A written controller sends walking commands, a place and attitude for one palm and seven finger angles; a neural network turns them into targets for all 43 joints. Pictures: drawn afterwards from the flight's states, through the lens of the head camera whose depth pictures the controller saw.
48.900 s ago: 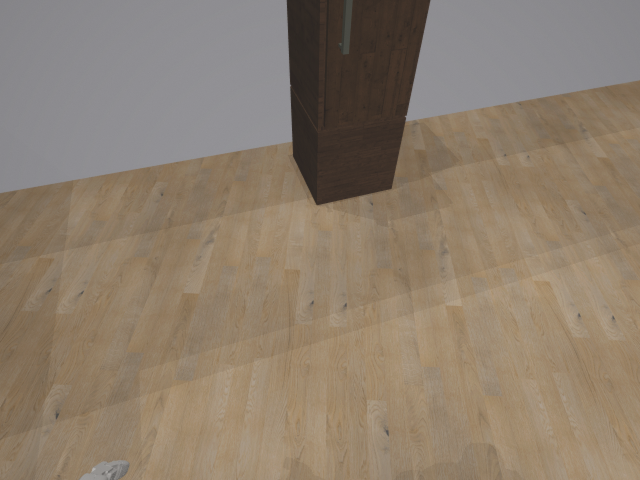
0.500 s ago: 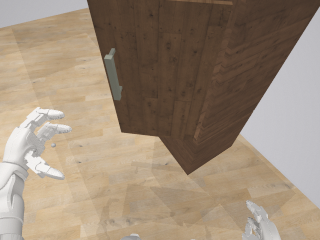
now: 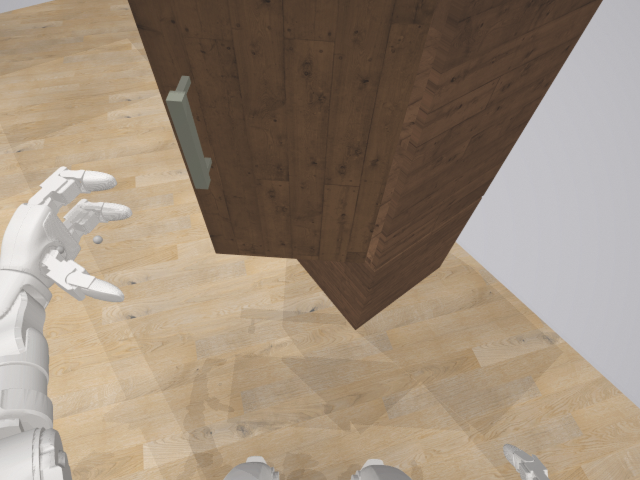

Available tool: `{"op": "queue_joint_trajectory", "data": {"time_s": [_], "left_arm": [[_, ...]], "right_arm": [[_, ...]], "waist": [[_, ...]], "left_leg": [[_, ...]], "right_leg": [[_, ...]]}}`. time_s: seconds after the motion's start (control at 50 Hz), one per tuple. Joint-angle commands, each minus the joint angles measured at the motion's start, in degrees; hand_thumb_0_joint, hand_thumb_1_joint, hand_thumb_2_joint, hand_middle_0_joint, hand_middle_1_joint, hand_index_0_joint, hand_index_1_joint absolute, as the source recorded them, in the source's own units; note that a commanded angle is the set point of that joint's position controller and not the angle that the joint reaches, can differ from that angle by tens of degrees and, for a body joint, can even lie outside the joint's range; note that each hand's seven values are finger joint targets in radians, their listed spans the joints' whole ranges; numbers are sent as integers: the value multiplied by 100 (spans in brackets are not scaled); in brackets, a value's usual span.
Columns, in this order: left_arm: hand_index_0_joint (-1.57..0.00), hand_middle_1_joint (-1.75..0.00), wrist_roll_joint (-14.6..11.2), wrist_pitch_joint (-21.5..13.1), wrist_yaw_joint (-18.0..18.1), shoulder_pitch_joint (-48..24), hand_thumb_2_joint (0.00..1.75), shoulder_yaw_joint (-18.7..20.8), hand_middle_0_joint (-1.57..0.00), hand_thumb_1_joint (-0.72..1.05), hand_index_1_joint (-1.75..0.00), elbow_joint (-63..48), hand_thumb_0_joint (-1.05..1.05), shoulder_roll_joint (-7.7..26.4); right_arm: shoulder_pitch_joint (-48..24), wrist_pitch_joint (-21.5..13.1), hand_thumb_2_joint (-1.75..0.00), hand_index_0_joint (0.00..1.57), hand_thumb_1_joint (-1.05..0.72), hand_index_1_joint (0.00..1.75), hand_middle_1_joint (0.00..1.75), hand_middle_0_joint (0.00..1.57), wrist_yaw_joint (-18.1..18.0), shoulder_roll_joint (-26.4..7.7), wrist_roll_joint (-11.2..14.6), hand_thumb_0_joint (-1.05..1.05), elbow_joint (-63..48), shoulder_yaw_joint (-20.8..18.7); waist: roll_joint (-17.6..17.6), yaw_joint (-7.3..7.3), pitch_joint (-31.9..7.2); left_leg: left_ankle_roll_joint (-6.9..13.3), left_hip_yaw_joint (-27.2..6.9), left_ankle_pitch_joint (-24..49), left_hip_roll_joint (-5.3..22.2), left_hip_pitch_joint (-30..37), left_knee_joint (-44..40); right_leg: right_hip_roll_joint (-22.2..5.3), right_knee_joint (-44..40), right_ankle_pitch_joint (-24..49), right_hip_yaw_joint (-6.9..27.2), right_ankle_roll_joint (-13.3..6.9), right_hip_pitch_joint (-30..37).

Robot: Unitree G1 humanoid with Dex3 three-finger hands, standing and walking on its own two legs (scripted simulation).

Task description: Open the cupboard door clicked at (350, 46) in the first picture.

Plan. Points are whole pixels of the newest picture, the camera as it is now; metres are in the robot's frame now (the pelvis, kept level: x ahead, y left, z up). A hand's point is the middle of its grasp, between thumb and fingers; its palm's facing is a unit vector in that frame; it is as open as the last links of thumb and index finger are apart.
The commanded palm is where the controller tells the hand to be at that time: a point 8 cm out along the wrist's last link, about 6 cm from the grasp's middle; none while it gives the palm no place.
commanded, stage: move the hooked fingers beside the handle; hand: left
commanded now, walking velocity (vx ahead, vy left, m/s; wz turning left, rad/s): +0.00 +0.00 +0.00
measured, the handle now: (194, 136) +0.56 +0.19 +0.07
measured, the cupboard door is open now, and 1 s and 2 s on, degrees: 50 50 50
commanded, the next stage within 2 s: slide the fingers in behind the handle in 1.74 s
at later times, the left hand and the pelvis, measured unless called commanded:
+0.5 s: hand (122, 196) +0.44 +0.26 +0.08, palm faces -0.06 -1.00 -0.01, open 14.0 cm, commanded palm +0.42 +0.31 +0.07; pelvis +0.00 +0.01 -0.01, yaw -1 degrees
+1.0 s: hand (148, 158) +0.51 +0.25 +0.07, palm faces -0.07 -1.00 -0.01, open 14.0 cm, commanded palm +0.49 +0.30 +0.07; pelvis +0.00 +0.02 -0.02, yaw -2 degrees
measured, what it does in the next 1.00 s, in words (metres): stands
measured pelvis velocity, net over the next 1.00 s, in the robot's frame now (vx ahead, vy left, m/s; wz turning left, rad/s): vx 0.00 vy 0.02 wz -0.03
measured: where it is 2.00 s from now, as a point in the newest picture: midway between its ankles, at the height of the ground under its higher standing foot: outside the picture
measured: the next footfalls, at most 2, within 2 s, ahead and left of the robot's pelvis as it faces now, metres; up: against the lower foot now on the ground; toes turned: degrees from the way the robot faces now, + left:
none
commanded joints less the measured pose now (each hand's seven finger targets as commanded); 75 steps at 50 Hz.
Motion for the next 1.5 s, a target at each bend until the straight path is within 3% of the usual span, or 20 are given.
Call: {"op": "queue_joint_trajectory", "data": {"time_s": [0.0,0.04,0.1,0.12,0.28,0.34,0.4,0.5,0.58,0.62,0.66,0.8,0.92,1.0,1.06,1.2,1.28,1.38,1.46,1.48], "left_arm": [[-30,-120,-149,-476,32,-2201,30,303,-30,-50,-120,-1052,0,1707],[-30,-120,-120,-456,76,-2199,30,348,-30,-50,-120,-942,0,1757],[-30,-120,-78,-408,111,-2268,30,454,-30,-50,-120,-661,0,1908],[-30,-120,-51,-388,125,-2207,30,432,-30,-50,-120,-595,0,1874],[-30,-120,62,-545,286,-3058,30,143,-30,-50,-120,-421,0,1642],[-30,-120,182,-552,364,-3182,30,352,-30,-50,-120,-34,0,1958],[-30,-120,262,-636,381,-3561,30,186,-30,-50,-120,-132,0,1858],[-30,-120,305,-666,396,-3844,30,313,-30,-50,-120,316,0,2070],[-30,-120,389,-722,417,-4229,30,90,-30,-50,-120,367,0,1930],[-30,-120,435,-692,459,-4247,30,279,-30,-50,-120,623,0,2203],[-30,-120,488,-648,470,-4491,30,75,-30,-50,-120,837,0,2054],[-30,-120,646,-714,589,-5092,30,250,-30,-50,-120,916,0,2473],[-30,-120,804,-560,673,-5302,30,233,-30,-50,-120,1257,0,2616],[-30,-120,808,-561,655,-4776,30,561,-30,-50,-120,1231,0,2912],[-30,-120,783,-545,597,-4712,30,436,-30,-50,-120,1132,0,2759],[-30,-120,707,-653,511,-4894,30,690,-30,-50,-120,811,0,3099],[-30,-120,596,-712,413,-4738,30,533,-30,-50,-120,512,0,2784],[-30,-120,459,-513,344,-4443,30,177,-30,-50,-120,757,0,2199],[-30,-120,510,-565,508,-4542,30,194,-30,-50,-120,530,0,2213],[-30,-120,474,-642,544,-4537,30,346,-30,-50,-120,380,0,2358]], "right_arm": [[323,-155,-90,20,-90,30,30,20,-54,-881,-20,0,-600,-378],[341,-112,-90,20,-90,30,30,20,-26,-873,-33,0,-578,-373],[414,-10,-90,20,-90,30,30,20,-4,-907,-37,0,-582,-372],[419,23,-90,20,-90,30,30,20,9,-903,-40,0,-618,-376],[580,213,-90,20,-90,30,30,20,61,-904,-70,0,-549,-389],[662,303,-90,20,-90,30,30,20,61,-944,-90,0,-470,-386],[733,370,-90,20,-90,30,30,20,79,-934,-113,0,-430,-385],[831,500,-90,20,-90,30,30,20,85,-970,-132,0,-358,-367],[878,575,-90,20,-90,30,30,20,88,-947,-147,0,-339,-355],[952,632,-90,20,-90,30,30,20,87,-1009,-163,0,-282,-353],[973,654,-90,20,-90,30,30,20,86,-1007,-152,0,-258,-336],[1229,742,-90,20,-90,30,30,20,87,-1058,-220,0,-156,-315],[1382,864,-90,20,-90,30,30,20,116,-1073,-246,0,-147,-279],[1470,930,-90,20,-90,30,30,20,146,-1090,-285,0,-292,-308],[1462,1001,-90,20,-90,30,30,20,173,-1057,-255,0,-336,-309],[1482,1021,-90,20,-90,30,30,20,148,-1088,-265,0,-309,-343],[1466,1053,-90,20,-90,30,30,20,181,-1045,-258,0,-288,-360],[1371,1094,-90,20,-90,30,30,20,200,-1014,-224,0,-277,-351],[1323,1098,-90,20,-90,30,30,20,218,-1014,-245,0,-298,-375],[1301,1094,-90,20,-90,30,30,20,209,-1022,-248,0,-334,-380]], "waist": [[515,-6,-2233],[698,31,-2220],[380,11,-2138],[508,34,-2151],[656,-145,-2199],[446,-143,-2239],[800,-206,-2498],[568,-263,-2388],[882,-356,-2359],[729,-360,-2387],[609,-496,-2204],[1038,-543,-2762],[960,-679,-2651],[876,-480,-2950],[793,-552,-2825],[1093,-546,-2969],[1448,-487,-3154],[1114,-575,-2705],[1002,-549,-2783],[1146,-457,-2930]], "left_leg": [[83,-228,1847,-119,1127,-553],[57,-254,1958,-118,1167,-553],[74,-240,2004,-93,981,-535],[63,-221,2006,-100,969,-542],[24,-322,2222,-38,1263,-433],[31,-335,2130,-33,1078,-416],[0,-374,2461,-10,1424,-334],[19,-383,2316,-1,1181,-288],[5,-427,2346,2,1281,-246],[7,-449,2227,21,1186,-220],[39,-442,1902,15,980,-221],[-1,-518,2341,38,1246,-50],[39,-487,2334,51,993,39],[48,-427,2592,44,914,46],[86,-352,2545,36,818,52],[80,-363,2707,51,1003,90],[5,-459,3450,93,1593,137],[41,-441,3361,93,1462,96],[14,-479,3263,95,1545,77],[-20,-495,3445,96,1630,103]], "right_leg": [[61,-455,1751,362,14,951],[48,-433,1798,327,1,898],[72,-404,1905,327,15,935],[63,-395,1899,318,15,904],[114,-299,1727,228,-16,408],[109,-290,1735,246,13,487],[127,-229,1807,236,2,290],[150,-208,1759,224,10,263],[151,-171,1622,194,-18,-4],[158,-174,1552,204,2,-43],[152,-213,1365,208,24,-154],[181,-84,1524,222,15,-288],[201,-82,1615,223,46,-359],[227,-32,1938,239,37,40],[243,-82,2028,261,67,77],[266,-59,2146,276,46,84],[288,-26,2284,191,0,-129],[285,-112,2238,144,28,-265],[269,-112,2100,132,43,-287],[272,-48,2165,138,5,-223]]}}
